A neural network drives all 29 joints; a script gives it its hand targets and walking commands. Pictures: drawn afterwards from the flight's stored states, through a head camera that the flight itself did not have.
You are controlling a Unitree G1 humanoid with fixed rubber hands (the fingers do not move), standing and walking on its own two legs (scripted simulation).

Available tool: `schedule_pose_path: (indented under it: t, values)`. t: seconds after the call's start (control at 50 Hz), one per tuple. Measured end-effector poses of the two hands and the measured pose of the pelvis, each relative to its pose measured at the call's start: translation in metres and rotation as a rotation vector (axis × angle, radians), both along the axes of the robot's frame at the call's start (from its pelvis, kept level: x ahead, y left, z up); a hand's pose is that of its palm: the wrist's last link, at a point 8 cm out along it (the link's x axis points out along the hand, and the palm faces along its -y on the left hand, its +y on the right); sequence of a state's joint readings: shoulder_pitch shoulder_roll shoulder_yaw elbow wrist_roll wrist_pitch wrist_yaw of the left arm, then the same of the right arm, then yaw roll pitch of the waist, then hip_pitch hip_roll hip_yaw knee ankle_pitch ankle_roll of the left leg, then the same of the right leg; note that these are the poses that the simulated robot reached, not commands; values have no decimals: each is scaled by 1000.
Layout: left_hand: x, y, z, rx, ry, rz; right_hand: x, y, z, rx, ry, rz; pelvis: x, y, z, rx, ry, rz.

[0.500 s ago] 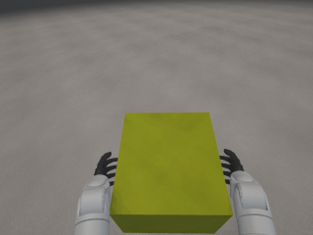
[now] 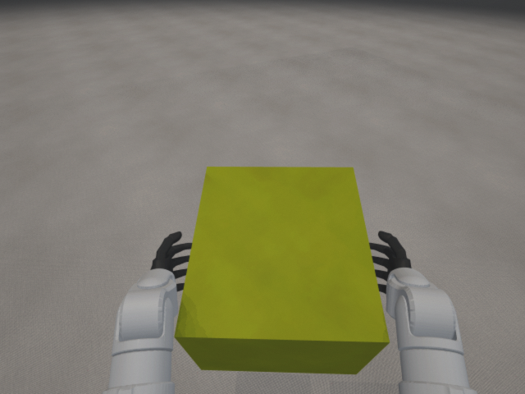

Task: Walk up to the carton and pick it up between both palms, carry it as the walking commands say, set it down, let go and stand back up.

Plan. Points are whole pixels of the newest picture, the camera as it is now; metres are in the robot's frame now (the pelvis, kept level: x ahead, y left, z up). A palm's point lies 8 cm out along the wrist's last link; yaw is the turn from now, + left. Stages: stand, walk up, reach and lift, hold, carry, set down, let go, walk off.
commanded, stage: carry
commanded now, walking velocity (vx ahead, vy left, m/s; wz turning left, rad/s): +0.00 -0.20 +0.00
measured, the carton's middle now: (278, 266) +0.35 +0.00 +0.03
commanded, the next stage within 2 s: none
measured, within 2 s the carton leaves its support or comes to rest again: neither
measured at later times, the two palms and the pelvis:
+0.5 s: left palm (202, 322) +0.21 +0.11 +0.08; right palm (452, 300) +0.25 -0.23 +0.09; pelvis -0.02 -0.08 -0.01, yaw +6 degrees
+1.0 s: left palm (304, 334) +0.20 -0.02 +0.08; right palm out of the picture +0.22 -0.37 +0.08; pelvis -0.05 -0.20 -0.01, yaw +6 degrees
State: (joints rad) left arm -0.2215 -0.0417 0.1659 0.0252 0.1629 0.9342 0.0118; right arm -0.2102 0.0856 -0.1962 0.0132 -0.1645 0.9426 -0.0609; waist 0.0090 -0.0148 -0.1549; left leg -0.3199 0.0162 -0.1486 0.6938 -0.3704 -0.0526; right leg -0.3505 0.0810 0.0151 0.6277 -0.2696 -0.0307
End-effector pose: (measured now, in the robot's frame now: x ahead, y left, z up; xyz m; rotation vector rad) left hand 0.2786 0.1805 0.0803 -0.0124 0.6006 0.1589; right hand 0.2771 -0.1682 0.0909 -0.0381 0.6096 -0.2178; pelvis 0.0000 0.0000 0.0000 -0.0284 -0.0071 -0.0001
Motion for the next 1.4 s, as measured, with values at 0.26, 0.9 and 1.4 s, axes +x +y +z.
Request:
schedule_pose_path:
  t: [0.26,0.9,1.4]
  values:
    - [-42,-42,-2,-55,73,72,-24,-42,1,42,77,8,-9,-36,-10,22,31,66]
    - [-76,-156,9,-28,72,132,-50,-152,-2,59,79,29,-44,-171,-5,-7,53,77]
    - [-120,-313,5,8,74,192,-82,-305,-16,70,92,31,-82,-325,-7,17,66,106]
